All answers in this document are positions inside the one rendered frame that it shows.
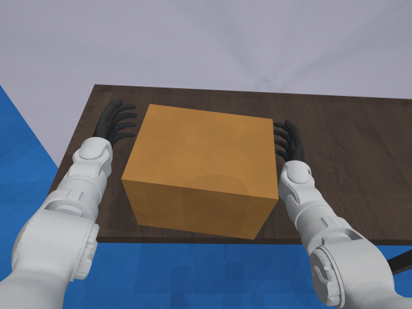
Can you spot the left robot forearm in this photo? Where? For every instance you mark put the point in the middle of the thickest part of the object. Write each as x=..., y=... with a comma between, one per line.
x=82, y=188

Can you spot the robot right hand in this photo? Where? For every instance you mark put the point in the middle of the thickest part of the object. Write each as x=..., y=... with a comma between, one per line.
x=293, y=146

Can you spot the carton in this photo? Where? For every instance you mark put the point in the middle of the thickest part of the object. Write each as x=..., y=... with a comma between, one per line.
x=202, y=171

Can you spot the table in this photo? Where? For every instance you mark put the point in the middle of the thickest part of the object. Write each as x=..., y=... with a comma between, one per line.
x=359, y=150

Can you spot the robot left hand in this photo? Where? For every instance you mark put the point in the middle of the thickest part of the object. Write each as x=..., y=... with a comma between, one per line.
x=107, y=126

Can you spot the right robot upper arm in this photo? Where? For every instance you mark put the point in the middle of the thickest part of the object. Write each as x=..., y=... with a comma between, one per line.
x=353, y=275

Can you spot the right robot forearm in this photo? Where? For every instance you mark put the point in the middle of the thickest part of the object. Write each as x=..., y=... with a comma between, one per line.
x=312, y=216

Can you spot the left robot upper arm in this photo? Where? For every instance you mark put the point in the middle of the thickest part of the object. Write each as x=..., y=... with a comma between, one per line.
x=57, y=249

